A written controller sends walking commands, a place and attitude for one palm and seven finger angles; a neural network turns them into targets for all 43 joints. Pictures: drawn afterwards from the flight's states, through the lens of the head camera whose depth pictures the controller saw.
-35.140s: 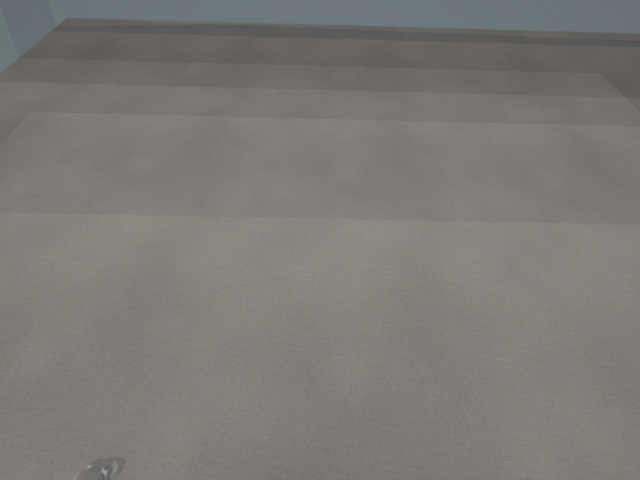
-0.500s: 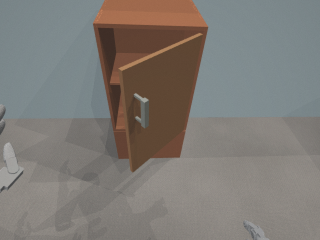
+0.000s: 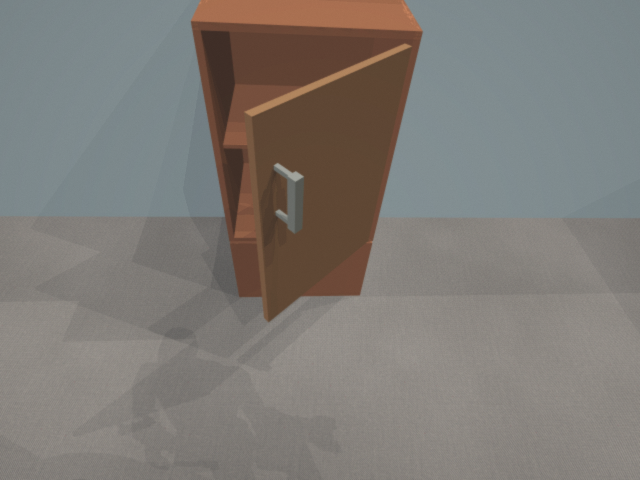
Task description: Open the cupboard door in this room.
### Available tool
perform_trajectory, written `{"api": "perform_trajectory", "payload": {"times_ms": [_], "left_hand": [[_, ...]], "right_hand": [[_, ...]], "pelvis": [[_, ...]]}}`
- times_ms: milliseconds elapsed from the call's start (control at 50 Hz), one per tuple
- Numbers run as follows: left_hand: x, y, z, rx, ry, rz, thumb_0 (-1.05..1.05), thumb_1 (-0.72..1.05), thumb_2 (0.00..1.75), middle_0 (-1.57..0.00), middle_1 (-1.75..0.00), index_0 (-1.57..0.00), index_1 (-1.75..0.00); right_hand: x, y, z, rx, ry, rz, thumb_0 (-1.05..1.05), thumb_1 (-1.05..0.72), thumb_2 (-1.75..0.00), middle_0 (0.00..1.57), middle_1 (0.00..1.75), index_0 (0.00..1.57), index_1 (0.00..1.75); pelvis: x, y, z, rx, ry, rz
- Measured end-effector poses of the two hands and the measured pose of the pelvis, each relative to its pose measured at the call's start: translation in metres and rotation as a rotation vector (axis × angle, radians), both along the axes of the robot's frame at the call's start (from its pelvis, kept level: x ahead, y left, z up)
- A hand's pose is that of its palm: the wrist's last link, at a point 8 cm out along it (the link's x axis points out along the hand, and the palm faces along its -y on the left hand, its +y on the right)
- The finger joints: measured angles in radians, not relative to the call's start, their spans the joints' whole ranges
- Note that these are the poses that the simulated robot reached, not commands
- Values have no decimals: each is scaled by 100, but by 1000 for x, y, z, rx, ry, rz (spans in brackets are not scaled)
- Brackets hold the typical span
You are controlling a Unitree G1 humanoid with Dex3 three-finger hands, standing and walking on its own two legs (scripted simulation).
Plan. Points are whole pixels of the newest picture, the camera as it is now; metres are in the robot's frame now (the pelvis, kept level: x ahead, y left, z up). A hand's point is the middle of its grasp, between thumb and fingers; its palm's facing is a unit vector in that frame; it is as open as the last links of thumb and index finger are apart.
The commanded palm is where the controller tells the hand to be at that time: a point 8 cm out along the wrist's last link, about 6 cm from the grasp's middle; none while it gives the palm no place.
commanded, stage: let the arm hang, fingers relaxed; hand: left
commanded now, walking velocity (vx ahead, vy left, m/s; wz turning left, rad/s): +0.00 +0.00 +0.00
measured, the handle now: (287, 198) +0.57 +0.08 +0.00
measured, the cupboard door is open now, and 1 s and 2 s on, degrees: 43 43 43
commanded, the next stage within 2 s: look to check the result in 0.80 s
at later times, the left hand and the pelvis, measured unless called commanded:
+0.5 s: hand out of the picture -0.06 +0.16 -0.17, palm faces +0.08 -0.98 -0.20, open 7.4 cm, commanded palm none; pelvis +0.00 +0.00 +0.00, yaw +1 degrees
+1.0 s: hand out of the picture +0.00 +0.14 -0.17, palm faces +0.06 -0.98 -0.18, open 7.4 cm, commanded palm none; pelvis +0.03 -0.02 +0.01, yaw +0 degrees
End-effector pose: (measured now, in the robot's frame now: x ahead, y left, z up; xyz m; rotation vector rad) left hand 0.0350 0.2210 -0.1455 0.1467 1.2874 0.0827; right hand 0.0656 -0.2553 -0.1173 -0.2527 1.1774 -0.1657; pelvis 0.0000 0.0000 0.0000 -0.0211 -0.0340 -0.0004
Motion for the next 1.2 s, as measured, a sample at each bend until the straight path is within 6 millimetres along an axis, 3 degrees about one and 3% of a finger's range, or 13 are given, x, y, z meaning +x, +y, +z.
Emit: {"api": "perform_trajectory", "payload": {"times_ms": [80,140,200,260,360,480,600,700,800,1060,1200], "left_hand": [[-75,-15,-8,-49,216,71,2,95,90,-20,-30,-20,-30],[-118,-19,-3,-51,325,117,1,94,90,-20,-30,-20,-30],[-145,-19,5,-34,396,147,1,93,90,-20,-30,-20,-30],[-156,-15,11,-10,426,159,1,92,90,-20,-30,-20,-30],[-146,-10,14,27,386,160,1,91,90,-20,-30,-19,-30],[-105,-10,9,42,262,144,0,91,90,-20,-30,-19,-30],[-61,-20,2,15,150,120,0,91,90,-20,-30,-19,-30],[-35,-29,-1,-10,107,101,0,91,90,-20,-30,-19,-30],[-31,-29,0,-4,122,99,1,92,90,-20,-30,-20,-30],[-44,-28,6,22,204,114,0,91,90,-20,-30,-19,-30],[-39,-32,7,18,205,115,0,91,90,-20,-30,-19,-30]], "right_hand": [[-53,4,-4,-6,185,-42,1,-91,-89,20,30,20,30],[-84,12,-7,10,287,-68,1,-91,-89,20,30,20,30],[-104,23,-11,39,346,-90,1,-91,-89,20,30,20,30],[-114,36,-16,75,365,-105,1,-91,-89,20,30,20,30],[-112,54,-26,139,346,-111,1,-91,-89,20,30,20,30],[-93,64,-33,185,281,-105,0,-91,-89,20,30,20,30],[-84,56,-32,168,254,-109,1,-92,-89,20,30,20,30],[-80,47,-28,143,249,-118,1,-92,-89,20,30,20,30],[-77,41,-25,130,258,-119,0,-92,-89,20,30,20,30],[-52,31,-25,124,259,-98,1,-92,-89,20,30,20,30],[-39,23,-24,111,248,-90,1,-92,-89,20,30,20,30]], "pelvis": [[-1,-2,3,-6,6,9],[-1,-2,5,-9,9,16],[0,-1,5,-10,7,18],[0,-1,5,-7,5,17],[0,-1,5,0,3,14],[2,-4,4,8,0,11],[7,-7,3,10,-5,11],[12,-9,4,13,-2,9],[17,-12,5,16,1,7],[30,-17,7,19,-3,3],[37,-20,8,21,-4,3]]}}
